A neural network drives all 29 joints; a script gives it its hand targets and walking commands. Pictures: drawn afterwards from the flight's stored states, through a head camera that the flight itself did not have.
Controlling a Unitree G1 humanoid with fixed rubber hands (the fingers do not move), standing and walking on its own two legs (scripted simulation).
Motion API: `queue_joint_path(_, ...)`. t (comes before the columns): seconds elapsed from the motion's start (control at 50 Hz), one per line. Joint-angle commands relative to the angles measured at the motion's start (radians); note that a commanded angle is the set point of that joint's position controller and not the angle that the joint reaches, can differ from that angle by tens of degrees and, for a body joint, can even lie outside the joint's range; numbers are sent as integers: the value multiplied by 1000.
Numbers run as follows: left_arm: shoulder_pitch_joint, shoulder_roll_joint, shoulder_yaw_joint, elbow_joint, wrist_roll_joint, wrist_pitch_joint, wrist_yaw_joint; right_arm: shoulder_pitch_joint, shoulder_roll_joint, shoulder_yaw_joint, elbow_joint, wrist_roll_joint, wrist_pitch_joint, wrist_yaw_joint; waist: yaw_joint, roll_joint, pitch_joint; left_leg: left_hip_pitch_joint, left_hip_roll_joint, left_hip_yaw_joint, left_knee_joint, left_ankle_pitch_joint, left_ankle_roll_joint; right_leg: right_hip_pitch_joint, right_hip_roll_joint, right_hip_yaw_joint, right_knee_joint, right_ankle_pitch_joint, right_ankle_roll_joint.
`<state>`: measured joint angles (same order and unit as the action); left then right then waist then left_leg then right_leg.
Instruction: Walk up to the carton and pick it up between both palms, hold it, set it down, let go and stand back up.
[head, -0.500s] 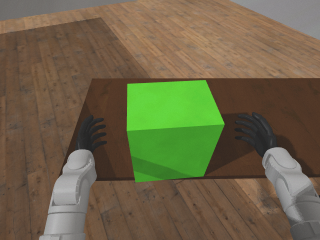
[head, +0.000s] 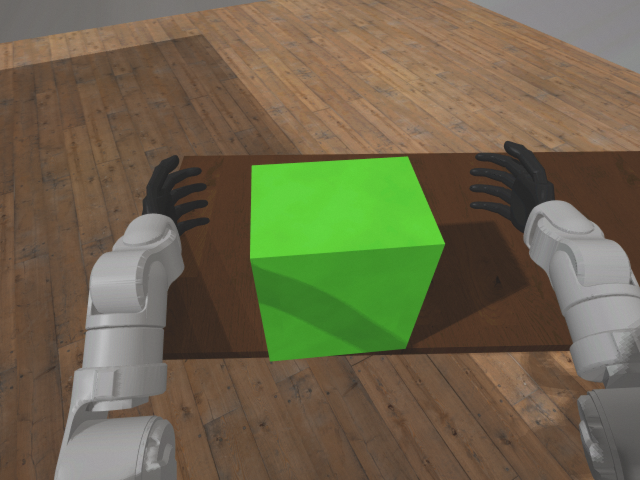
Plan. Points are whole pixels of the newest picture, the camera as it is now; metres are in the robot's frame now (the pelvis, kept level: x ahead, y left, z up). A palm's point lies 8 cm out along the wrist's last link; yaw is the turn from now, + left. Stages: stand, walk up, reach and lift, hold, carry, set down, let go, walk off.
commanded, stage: reach and lift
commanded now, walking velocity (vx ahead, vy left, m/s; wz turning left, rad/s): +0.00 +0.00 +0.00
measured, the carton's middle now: (335, 264) +0.41 +0.00 +0.01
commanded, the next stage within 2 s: none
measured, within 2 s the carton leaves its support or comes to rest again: neither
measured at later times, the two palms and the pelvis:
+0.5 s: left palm (154, 161) +0.40 +0.21 +0.20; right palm (525, 141) +0.44 -0.22 +0.21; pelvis -0.01 +0.01 +0.00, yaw +1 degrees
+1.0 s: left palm (181, 202) +0.40 +0.19 +0.14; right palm (495, 188) +0.44 -0.21 +0.14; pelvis +0.00 +0.01 +0.00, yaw +2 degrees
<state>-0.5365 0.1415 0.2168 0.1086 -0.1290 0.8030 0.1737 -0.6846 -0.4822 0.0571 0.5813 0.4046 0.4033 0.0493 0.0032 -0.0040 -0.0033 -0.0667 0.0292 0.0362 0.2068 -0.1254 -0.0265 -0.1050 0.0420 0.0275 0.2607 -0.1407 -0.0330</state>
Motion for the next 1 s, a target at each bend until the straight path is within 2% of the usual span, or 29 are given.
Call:
queue_joint_path(0.0, -428, 114, 0, -62, -2, -39, 7, -467, -171, -63, -32, -5, -26, 12, 8, -29, -418, 165, -47, -41, 39, 227, 6, 33, -13, 31, -12, 302, 85)
queue_joint_path(0.02, -450, 117, -11, -74, -14, -40, 10, -484, -167, -48, -40, 11, -25, 13, 21, -33, -412, 165, -46, -46, 47, 247, 12, 24, -9, 31, -5, 314, 80)
queue_joint_path(0.04, -462, 111, -14, -3, -21, -32, 10, -491, -158, -35, 45, 4, -14, 17, 22, -45, -362, 157, -43, -44, 44, 238, 6, 8, -3, 19, -15, 294, 87)
queue_joint_path(0.08, -497, 124, -5, 31, -27, -29, 15, -531, -191, -57, 79, -3, -9, 16, 8, -55, -356, 162, -38, -58, 56, 231, 9, -17, -1, 23, -19, 286, 81)
queue_joint_path(0.14, -589, 180, 13, 50, -24, -52, 26, -634, -186, -37, 73, 6, -23, 9, 45, -56, -429, 150, -46, -57, 60, 238, 18, 10, -6, 33, -21, 300, 85)
queue_joint_path(0.18, -611, 160, -11, 75, -59, -59, 34, -681, -200, -30, 67, 11, -30, 11, 27, -64, -500, 156, -43, -63, 65, 289, 10, 36, 3, 12, 2, 360, 91)
queue_joint_path(0.2, -637, 164, -32, 38, -68, -61, 35, -689, -223, -51, 82, 10, -30, 12, 14, -32, -551, 179, -44, -56, 67, 309, 4, 39, 7, 10, -6, 378, 88)
queue_joint_path(0.26, -627, 162, -12, 140, -45, -30, 18, -669, -202, -35, 200, -4, -6, 14, -2, -40, -487, 186, -51, -71, 60, 339, -6, 36, 13, 12, -33, 437, 91)
queue_joint_path(0.28, -622, 180, -4, 111, -45, -27, 15, -669, -200, -22, 186, 6, 1, 16, 19, -38, -470, 187, -53, -66, 51, 311, -5, 40, 12, 13, -39, 401, 94)
queue_joint_path(0.3, -647, 185, -11, 130, -45, -28, 15, -694, -215, -22, 198, -4, 4, 20, 11, -66, -436, 170, -49, -67, 51, 271, -11, 22, 11, 5, -51, 340, 93)
queue_joint_path(0.34, -702, 196, -18, 147, -43, -36, 20, -743, -217, -38, 225, -10, 3, 21, 18, -42, -416, 168, -45, -72, 46, 252, -13, -18, 15, 3, -58, 297, 84)
queue_joint_path(0.4, -775, 207, -31, 107, -67, -57, 38, -822, -240, -64, 153, -10, -10, 25, 7, -28, -562, 203, -46, -69, 74, 298, -17, -15, 13, -5, -47, 330, 84)
queue_joint_path(0.44, -771, 168, -58, 190, -86, -63, 34, -793, -209, -47, 245, -2, -7, 34, 1, -10, -534, 183, -47, -73, 68, 298, -14, -3, 9, 3, -53, 351, 88)
queue_joint_path(0.46, -762, 174, -48, 269, -76, -61, 30, -778, -201, -27, 304, -2, -4, 39, 11, -32, -483, 173, -46, -85, 71, 269, -18, -22, 11, 9, -60, 316, 88)
queue_joint_path(0.48, -729, 169, -54, 262, -74, -61, 28, -779, -202, -19, 281, 2, -8, 38, 24, -7, -483, 178, -45, -74, 69, 292, -23, -29, 14, -2, -66, 351, 90)
queue_joint_path(0.52, -753, 181, -47, 243, -80, -79, 25, -799, -219, -22, 260, -7, -19, 39, 14, -41, -519, 166, -43, -85, 69, 324, -17, 9, 18, -4, -60, 390, 94)
queue_joint_path(0.54, -749, 192, -34, 264, -57, -85, 23, -770, -197, -11, 300, -11, -23, 40, 28, -47, -524, 165, -49, -84, 58, 317, -20, 14, 17, 3, -66, 395, 99)
queue_joint_path(0.58, -727, 152, -34, 257, -27, -96, 16, -735, -180, -17, 352, -19, -29, 45, 14, 0, -515, 178, -53, -80, 54, 338, -29, 25, 16, 8, -75, 402, 86)
queue_joint_path(0.6, -736, 154, -33, 204, -36, -101, 12, -763, -199, -28, 253, -29, -39, 44, 2, -8, -558, 184, -54, -77, 60, 370, -33, 32, 18, -6, -71, 441, 90)
queue_joint_path(0.62, -716, 154, -12, 212, -25, -104, 12, -774, -189, -33, 244, -28, -44, 42, 22, -28, -569, 183, -53, -76, 58, 401, -30, 65, 25, -5, -68, 490, 90)
queue_joint_path(0.68, -645, 147, 13, 257, 5, -109, -3, -702, -170, -36, 253, -52, -52, 39, 23, -37, -514, 126, -54, -72, 25, 346, -25, 106, 19, 2, -73, 450, 96)
queue_joint_path(0.7, -677, 154, 5, 158, -2, -119, 2, -722, -191, -45, 184, -44, -59, 39, 23, -35, -567, 135, -53, -72, 24, 385, -20, 104, 18, -5, -59, 487, 95)
queue_joint_path(0.76, -679, 135, -3, 166, -8, -139, -2, -711, -179, -77, 205, -64, -71, 39, -4, -27, -530, 150, -49, -70, 34, 341, -25, 48, 20, -5, -63, 424, 90)
queue_joint_path(0.8, -664, 110, -19, 253, -2, -161, -14, -674, -146, -63, 269, -78, -79, 46, -6, -29, -467, 138, -49, -70, 29, 277, -26, 14, 16, -8, -81, 339, 90)
queue_joint_path(0.82, -686, 110, -25, 195, -14, -181, -9, -681, -121, -50, 219, -69, -90, 49, 13, -38, -497, 131, -51, -71, 36, 271, -19, 20, 5, 2, -76, 336, 88)
queue_joint_path(0.88, -594, 63, -14, 235, 11, -236, -4, -632, -133, -99, 177, -112, -134, 40, -6, -46, -568, 162, -53, -76, 35, 336, -27, 65, 12, -10, -68, 407, 89)
queue_joint_path(0.9, -616, 56, -16, 181, 15, -254, -4, -651, -142, -109, 118, -118, -153, 39, -7, -53, -622, 166, -55, -75, 38, 381, -29, 74, 22, -21, -63, 458, 87)
queue_joint_path(0.94, -607, 62, -16, 282, 26, -279, -15, -635, -114, -112, 234, -134, -164, 38, -13, -30, -553, 85, -60, -69, 28, 303, -32, 93, 9, -15, -69, 416, 88)
queue_joint_path(0.98, -606, 76, -22, 208, 20, -300, -10, -626, -117, -113, 169, -130, -180, 34, -18, -13, -559, 89, -59, -64, 20, 302, -28, 71, 14, -21, -63, 409, 81)
